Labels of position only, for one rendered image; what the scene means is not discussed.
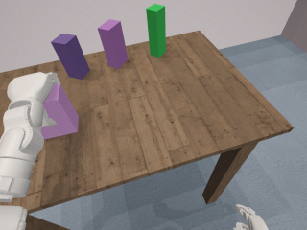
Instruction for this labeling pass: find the robot left forearm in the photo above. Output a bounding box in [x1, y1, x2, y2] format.
[0, 97, 44, 202]

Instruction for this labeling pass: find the left robot hand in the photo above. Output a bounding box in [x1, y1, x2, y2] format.
[7, 72, 60, 127]

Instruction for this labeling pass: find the table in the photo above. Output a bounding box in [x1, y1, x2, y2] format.
[0, 30, 294, 230]

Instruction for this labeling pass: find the left robot upper arm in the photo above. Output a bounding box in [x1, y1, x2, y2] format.
[0, 205, 28, 230]

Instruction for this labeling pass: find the right robot hand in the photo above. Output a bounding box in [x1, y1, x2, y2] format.
[233, 204, 269, 230]

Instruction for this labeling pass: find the sponge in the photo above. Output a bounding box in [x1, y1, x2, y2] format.
[40, 83, 79, 140]

